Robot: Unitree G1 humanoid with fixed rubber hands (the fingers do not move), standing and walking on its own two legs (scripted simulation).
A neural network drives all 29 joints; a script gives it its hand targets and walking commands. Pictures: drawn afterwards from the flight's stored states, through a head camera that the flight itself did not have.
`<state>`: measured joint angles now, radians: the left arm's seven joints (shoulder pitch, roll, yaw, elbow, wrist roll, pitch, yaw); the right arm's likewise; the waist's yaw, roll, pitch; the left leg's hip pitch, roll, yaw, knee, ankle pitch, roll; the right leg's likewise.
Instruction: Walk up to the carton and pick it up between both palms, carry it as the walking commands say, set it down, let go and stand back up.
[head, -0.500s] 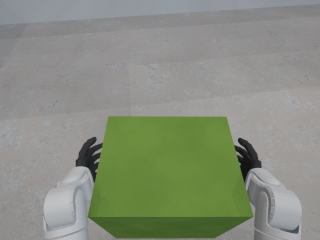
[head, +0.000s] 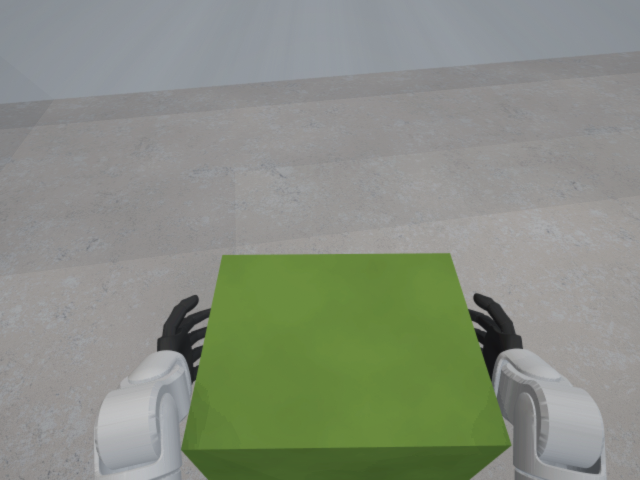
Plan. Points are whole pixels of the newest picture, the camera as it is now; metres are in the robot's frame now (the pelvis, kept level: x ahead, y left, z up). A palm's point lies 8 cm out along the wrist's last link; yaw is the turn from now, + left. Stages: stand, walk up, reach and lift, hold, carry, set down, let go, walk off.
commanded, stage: carry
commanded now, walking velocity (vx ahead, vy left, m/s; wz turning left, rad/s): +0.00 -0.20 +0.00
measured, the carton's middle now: (336, 388) +0.25 -0.01 +0.00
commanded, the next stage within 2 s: none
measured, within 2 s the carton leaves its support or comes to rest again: neither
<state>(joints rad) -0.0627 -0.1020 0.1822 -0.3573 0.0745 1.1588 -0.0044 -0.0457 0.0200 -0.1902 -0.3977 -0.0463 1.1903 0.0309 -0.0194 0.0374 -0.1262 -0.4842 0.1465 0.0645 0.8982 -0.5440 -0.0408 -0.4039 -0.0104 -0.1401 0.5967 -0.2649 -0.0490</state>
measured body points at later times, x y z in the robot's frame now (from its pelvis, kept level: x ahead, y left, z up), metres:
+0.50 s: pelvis -0.04 -0.14 +0.00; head -0.04 -0.14 +0.45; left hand +0.23 +0.04 +0.07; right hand +0.22 -0.32 +0.07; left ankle -0.04 +0.04 -0.72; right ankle -0.01 -0.26 -0.73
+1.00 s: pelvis -0.09 -0.28 +0.00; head -0.09 -0.28 +0.45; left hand +0.18 -0.09 +0.08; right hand +0.17 -0.45 +0.08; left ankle -0.08 -0.10 -0.73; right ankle -0.06 -0.41 -0.73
